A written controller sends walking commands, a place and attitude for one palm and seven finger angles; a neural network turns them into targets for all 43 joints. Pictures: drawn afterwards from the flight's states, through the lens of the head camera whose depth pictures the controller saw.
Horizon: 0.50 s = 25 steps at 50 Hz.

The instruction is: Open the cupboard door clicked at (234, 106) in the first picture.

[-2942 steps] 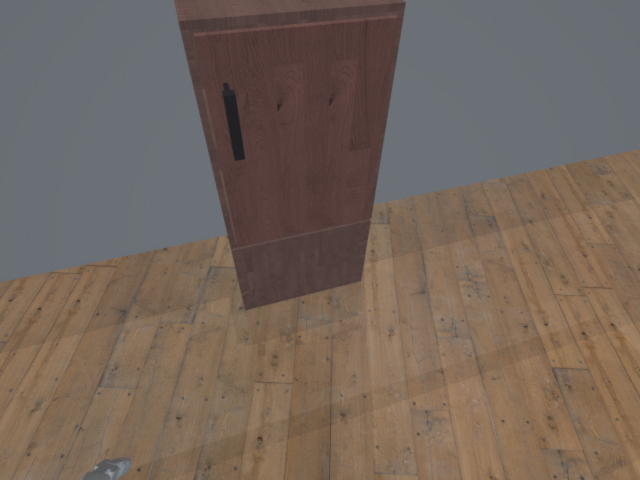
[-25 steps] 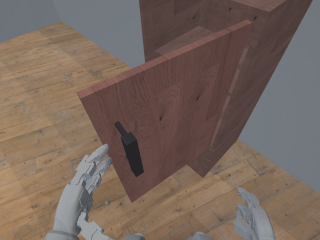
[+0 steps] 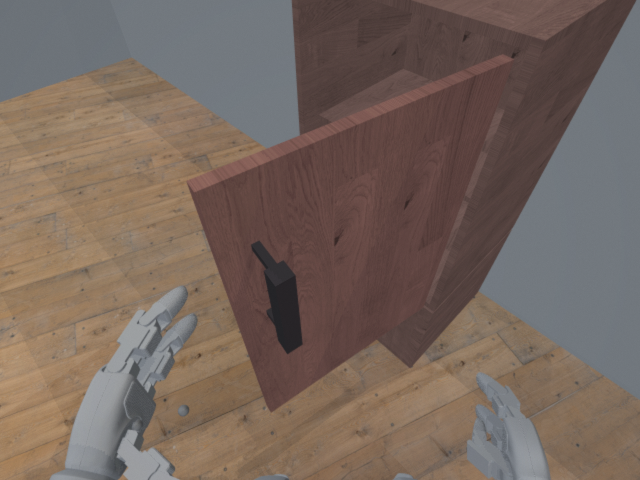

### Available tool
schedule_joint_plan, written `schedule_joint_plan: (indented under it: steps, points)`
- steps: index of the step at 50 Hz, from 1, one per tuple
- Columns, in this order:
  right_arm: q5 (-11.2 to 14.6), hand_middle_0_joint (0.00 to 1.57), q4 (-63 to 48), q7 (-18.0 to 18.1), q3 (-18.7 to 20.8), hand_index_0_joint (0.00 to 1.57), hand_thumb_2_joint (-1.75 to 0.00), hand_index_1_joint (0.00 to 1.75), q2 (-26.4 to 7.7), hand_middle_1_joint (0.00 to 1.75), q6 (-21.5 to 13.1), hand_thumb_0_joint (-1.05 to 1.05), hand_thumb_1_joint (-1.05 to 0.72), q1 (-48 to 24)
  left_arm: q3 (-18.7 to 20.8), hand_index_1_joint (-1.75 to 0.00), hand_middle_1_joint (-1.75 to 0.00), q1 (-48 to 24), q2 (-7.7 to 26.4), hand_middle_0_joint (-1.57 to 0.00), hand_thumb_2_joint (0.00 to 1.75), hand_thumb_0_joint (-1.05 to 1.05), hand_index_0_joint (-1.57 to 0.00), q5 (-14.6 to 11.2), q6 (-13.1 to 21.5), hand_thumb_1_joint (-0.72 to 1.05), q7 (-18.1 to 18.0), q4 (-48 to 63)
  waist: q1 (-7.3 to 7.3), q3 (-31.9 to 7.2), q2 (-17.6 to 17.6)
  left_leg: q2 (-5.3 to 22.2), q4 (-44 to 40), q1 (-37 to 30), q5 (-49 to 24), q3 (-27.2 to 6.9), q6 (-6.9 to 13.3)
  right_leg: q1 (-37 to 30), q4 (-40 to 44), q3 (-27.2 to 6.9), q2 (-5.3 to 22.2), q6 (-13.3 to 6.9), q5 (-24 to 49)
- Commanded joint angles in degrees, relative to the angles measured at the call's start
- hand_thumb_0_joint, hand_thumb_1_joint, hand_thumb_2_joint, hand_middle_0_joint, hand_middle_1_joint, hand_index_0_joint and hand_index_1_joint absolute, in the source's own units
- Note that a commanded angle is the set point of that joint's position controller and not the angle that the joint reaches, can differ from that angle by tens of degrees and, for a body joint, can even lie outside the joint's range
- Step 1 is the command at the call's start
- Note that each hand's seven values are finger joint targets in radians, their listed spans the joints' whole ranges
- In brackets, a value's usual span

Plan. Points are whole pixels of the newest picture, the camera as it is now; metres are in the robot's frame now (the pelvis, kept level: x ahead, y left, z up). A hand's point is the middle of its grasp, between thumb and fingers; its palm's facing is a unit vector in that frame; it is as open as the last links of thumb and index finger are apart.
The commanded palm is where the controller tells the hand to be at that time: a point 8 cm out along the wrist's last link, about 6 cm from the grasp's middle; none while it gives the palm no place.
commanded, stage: draw the hand back to the body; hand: left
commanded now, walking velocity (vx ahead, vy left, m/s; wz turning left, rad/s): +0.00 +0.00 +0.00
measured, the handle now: (276, 299) +0.30 +0.08 +0.09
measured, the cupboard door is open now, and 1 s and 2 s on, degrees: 80 80 80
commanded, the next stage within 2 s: step back with the hand held close in 1.40 s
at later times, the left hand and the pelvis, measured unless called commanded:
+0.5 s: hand (100, 368) +0.19 +0.21 +0.15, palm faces +0.23 -0.92 -0.32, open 15.1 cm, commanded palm +0.14 +0.26 +0.17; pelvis +0.01 +0.01 +0.04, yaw +0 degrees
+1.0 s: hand (34, 292) +0.22 +0.26 +0.21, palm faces +0.42 -0.81 -0.41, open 9.3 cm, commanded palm +0.17 +0.30 +0.23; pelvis +0.03 +0.00 +0.06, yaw -1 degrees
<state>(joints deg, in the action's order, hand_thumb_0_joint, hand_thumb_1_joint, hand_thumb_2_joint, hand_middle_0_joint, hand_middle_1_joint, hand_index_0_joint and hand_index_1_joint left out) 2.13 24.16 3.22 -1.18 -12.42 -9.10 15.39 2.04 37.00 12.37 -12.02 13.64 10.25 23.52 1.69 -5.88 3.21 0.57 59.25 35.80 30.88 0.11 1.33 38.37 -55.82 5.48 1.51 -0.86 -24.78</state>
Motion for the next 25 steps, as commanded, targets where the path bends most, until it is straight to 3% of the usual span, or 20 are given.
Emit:
schedule_joint_plan:
  steps: [1, 4, 10, 16, 17, 18, 20, 21, 25]
  points:
    - [0.52, 0.20, -9.94, 0.92, 1.89, 0.20, -0.90, 0.30, -6.49, 0.30, -3.51, 0.00, -0.90, -5.05, 4.34, -0.30, -0.30, -0.59, 3.60, -0.15, 0.30, 0.00, -0.15, -2.19, 1.52, -0.50, -0.28, 12.64, -0.45, -2.96, -2.51, -0.71, -13.62, 0.27, -10.90, -2.67, -0.83, -9.41, 10.95, -1.68, -2.04, -0.57, 4.75]
    - [0.62, 0.20, -9.38, 1.33, 1.58, 0.20, -0.90, 0.30, -7.15, 0.30, -4.09, 0.00, -0.90, -5.41, 5.03, -0.30, -0.30, -2.17, 4.58, -0.15, 0.30, 0.00, -0.15, -2.55, -0.39, -0.50, 0.84, 11.42, -0.81, -1.37, -4.27, -0.48, -14.70, -0.21, -8.98, -3.09, -0.59, -9.76, 12.87, -2.08, -1.98, -0.41, 1.94]
    - [0.69, 0.20, -8.42, 1.50, 1.13, 0.20, -0.90, 0.30, -6.81, 0.30, -5.71, 0.00, -0.90, -5.44, 9.75, -0.30, -0.30, -2.81, 8.06, -0.15, 0.30, 0.00, -0.15, -3.09, -2.44, -0.50, 1.03, 15.16, 0.78, -4.21, -0.15, -0.50, -17.26, -4.74, -13.01, -3.14, -1.10, -13.68, 13.65, -1.33, -1.94, -0.66, 6.73]
    - [0.98, 0.20, -6.52, 1.61, 0.59, 0.20, -0.90, 0.30, -7.15, 0.30, -7.25, 0.00, -0.90, -6.02, 11.73, -0.30, -0.30, -5.88, 8.44, -0.16, 0.37, 0.00, -0.16, -4.76, -3.67, -0.32, 1.84, 14.77, 0.59, -1.63, 0.42, -0.30, -19.93, -7.49, -14.46, -3.53, -1.52, -15.60, 16.16, -0.62, -2.25, -0.64, 8.43]
    - [-0.24, 0.20, -6.77, 3.05, 1.27, 0.20, -0.90, 0.30, -6.73, 0.30, -5.99, 0.00, -0.90, -5.29, 14.13, -0.30, -0.30, -5.96, 17.27, -0.16, 0.39, 0.00, -0.16, 5.14, -5.04, -0.29, -7.25, 18.71, 2.89, -1.86, 1.09, 0.67, -22.90, -7.27, -13.49, -2.65, -0.96, -19.32, 18.40, -3.89, -1.27, -1.30, 7.93]
    - [-0.82, 0.20, -6.15, 3.44, 0.94, 0.20, -0.90, 0.30, -5.81, 0.30, -5.66, 0.00, -0.90, -5.11, 12.53, -0.30, -0.30, -3.37, 13.02, -0.16, 0.40, 0.00, -0.16, 6.25, -6.74, -0.26, -11.35, 17.46, 1.88, 0.93, 0.01, 0.15, -23.70, -7.42, -11.93, -2.35, -1.05, -19.07, 20.57, -3.70, -0.97, -1.25, 6.17]
    - [-1.00, 0.20, -5.50, 3.22, 0.58, 0.20, -0.90, 0.30, -5.92, 0.30, -4.97, 0.00, -0.90, -5.09, 8.94, -0.30, -0.30, -2.43, 8.78, -0.16, 0.43, 0.00, -0.16, 7.69, -8.26, -0.18, -14.05, 16.72, 0.96, 2.88, 0.64, 0.63, -24.78, -9.04, -12.70, -2.58, -1.05, -19.54, 21.29, -3.08, -0.61, -1.11, 6.58]
    - [-1.05, 0.20, -5.06, 3.09, 0.55, 0.20, -0.90, 0.30, -6.01, 0.30, -4.62, 0.00, -0.90, -5.30, 8.88, -0.30, -0.30, -2.77, 9.02, -0.16, 0.45, 0.00, -0.16, 8.43, -8.36, -0.15, -15.05, 17.21, 0.97, 2.97, 2.30, 0.84, -25.62, -10.44, -14.11, -2.73, -1.08, -20.33, 21.70, -2.92, -0.58, -1.13, 7.79]
    - [-1.53, 0.20, -3.77, 3.06, 0.73, 0.20, -0.90, 0.30, -6.35, 0.30, -4.39, 0.00, -0.90, -6.60, 10.63, -0.30, -0.30, -3.02, 11.45, -0.17, 0.51, 0.00, -0.17, 10.10, -8.03, -0.01, -17.53, 17.85, 1.46, 1.52, -0.36, 1.18, -28.86, -14.81, -19.01, -2.67, -0.95, -24.86, 23.73, -2.60, -0.47, -0.92, 11.52]
